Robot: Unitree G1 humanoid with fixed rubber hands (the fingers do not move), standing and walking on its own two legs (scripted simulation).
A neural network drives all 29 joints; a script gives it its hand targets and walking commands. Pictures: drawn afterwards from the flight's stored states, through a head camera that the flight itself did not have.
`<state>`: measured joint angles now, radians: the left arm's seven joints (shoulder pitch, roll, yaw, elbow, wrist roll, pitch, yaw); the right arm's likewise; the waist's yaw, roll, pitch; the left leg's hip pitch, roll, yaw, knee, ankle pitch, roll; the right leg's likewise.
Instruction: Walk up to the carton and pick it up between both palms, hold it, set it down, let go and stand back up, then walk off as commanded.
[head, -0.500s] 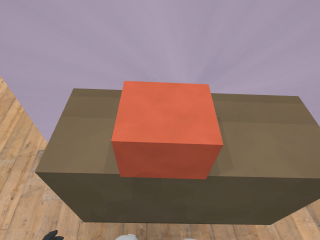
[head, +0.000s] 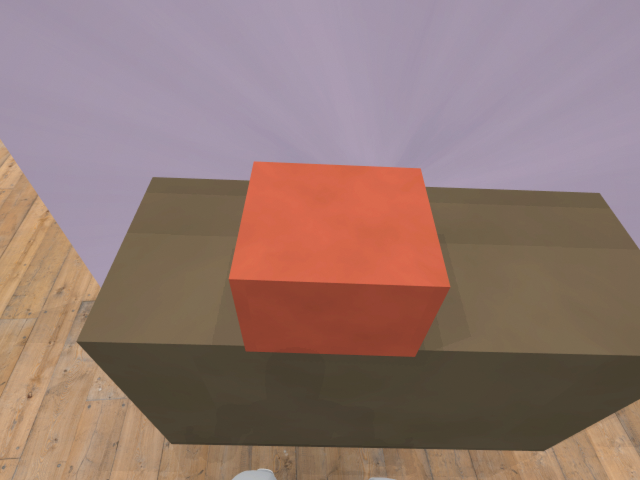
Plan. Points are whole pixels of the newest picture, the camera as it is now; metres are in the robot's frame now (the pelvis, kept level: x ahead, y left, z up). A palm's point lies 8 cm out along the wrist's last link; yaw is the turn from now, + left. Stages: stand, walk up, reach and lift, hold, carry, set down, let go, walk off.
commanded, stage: walk up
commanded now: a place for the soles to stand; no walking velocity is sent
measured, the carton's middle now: (334, 258) +0.46 -0.02 -0.02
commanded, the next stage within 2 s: reach and lift in 0.66 s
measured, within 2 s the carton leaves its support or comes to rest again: neither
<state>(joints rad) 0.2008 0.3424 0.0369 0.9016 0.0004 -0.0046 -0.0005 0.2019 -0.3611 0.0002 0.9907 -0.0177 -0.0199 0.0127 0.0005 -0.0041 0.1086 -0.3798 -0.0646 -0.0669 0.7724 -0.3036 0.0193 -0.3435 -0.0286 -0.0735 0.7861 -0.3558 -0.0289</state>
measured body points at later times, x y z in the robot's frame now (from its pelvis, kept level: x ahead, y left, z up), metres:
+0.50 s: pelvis +0.02 +0.00 +0.00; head +0.03 +0.00 +0.45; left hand +0.13 +0.29 -0.11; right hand +0.09 -0.30 -0.12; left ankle +0.07 +0.11 -0.71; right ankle +0.05 -0.11 -0.71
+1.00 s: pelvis +0.01 -0.01 +0.00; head +0.03 +0.01 +0.44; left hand +0.19 +0.26 -0.11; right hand +0.16 -0.28 -0.10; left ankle +0.07 +0.11 -0.71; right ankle +0.05 -0.11 -0.71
